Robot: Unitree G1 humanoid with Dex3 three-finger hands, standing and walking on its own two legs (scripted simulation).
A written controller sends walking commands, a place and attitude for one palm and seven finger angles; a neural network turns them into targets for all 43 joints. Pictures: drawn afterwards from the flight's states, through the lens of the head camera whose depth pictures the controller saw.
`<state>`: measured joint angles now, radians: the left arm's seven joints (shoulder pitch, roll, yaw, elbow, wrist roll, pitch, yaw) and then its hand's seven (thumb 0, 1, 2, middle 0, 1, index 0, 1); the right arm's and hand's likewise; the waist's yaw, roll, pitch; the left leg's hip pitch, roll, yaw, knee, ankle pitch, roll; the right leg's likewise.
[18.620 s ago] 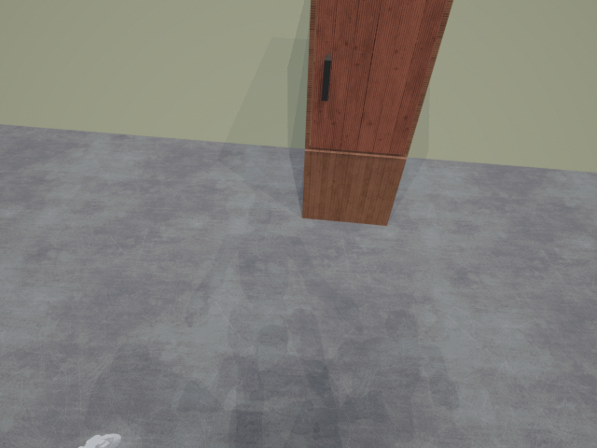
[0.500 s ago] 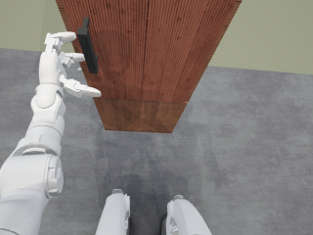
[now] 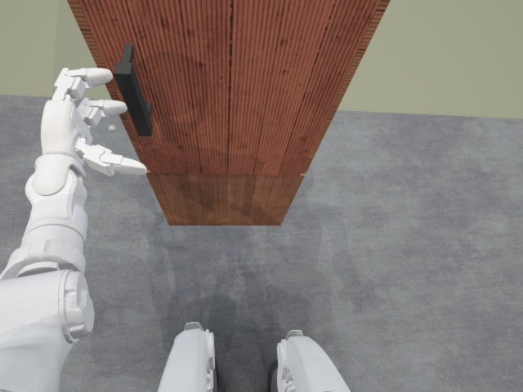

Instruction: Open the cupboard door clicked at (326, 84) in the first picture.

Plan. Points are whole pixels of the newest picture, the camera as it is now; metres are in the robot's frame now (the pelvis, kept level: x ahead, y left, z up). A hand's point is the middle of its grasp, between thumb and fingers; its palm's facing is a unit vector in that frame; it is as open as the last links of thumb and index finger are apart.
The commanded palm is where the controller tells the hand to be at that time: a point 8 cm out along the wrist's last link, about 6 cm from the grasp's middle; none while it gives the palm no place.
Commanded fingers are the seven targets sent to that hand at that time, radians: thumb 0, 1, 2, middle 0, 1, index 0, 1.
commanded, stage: move the hooked fingers beside the handle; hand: left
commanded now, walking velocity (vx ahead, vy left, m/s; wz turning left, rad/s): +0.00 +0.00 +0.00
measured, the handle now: (137, 93) +0.54 +0.18 +0.06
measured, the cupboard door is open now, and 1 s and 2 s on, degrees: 0 0 0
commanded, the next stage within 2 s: slide the fingers in behind the handle in 1.52 s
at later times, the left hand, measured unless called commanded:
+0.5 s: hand (100, 126) +0.49 +0.23 +0.04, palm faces +0.03 -1.00 -0.03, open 13.9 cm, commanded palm +0.48 +0.26 +0.05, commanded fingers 0.00 -0.50 0.30 -0.30 -1.20 -0.30 -1.20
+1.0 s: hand (93, 125) +0.49 +0.23 +0.04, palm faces +0.00 -1.00 -0.02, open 13.9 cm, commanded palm +0.47 +0.27 +0.05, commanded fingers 0.00 -0.50 0.30 -0.30 -1.20 -0.30 -1.20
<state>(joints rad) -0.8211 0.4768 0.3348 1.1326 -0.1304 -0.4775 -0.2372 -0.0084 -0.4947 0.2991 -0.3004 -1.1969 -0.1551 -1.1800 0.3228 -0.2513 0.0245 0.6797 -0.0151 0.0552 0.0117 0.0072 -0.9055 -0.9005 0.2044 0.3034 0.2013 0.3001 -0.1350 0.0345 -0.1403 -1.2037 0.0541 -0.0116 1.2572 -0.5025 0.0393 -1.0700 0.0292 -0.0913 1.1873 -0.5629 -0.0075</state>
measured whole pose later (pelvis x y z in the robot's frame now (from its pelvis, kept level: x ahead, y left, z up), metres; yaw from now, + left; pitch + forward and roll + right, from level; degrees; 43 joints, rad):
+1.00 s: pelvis +0.00 +0.00 +0.00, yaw -1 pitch +26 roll -5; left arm -0.82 0.58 0.44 1.12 -0.13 -0.41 -0.37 -0.01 -0.50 0.30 -0.30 -1.20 -0.30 -1.20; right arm 0.33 -0.27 0.05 0.64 0.01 0.07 -0.02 0.01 -0.90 -0.90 0.21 0.30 0.20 0.30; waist -0.15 0.03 -0.14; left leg -1.23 0.07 0.00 1.27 -0.50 0.04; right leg -1.10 0.04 -0.07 1.20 -0.56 0.00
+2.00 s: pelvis -0.01 +0.00 +0.00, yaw -1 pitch +25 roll -5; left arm -0.81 0.51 0.41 1.12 -0.12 -0.45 -0.31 -0.01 -0.50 0.30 -0.30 -1.20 -0.30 -1.20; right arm 0.32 -0.26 0.04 0.64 0.00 0.06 -0.01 0.01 -0.90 -0.90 0.21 0.30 0.20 0.30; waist -0.15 0.03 -0.14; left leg -1.21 0.06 0.00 1.26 -0.50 0.04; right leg -1.09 0.04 -0.07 1.20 -0.55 0.00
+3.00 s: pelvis +0.00 -0.01 +0.00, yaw -1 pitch +25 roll -3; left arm -0.82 0.40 0.34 1.13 -0.08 -0.50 -0.15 -0.01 -0.49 0.30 -0.30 -1.20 -0.30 -1.20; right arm 0.33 -0.25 0.02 0.64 -0.02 0.08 0.02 0.01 -0.91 -0.90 0.20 0.30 0.20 0.30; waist -0.16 0.04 -0.15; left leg -1.20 0.06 0.01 1.26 -0.50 0.03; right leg -1.09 0.04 -0.06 1.22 -0.57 -0.02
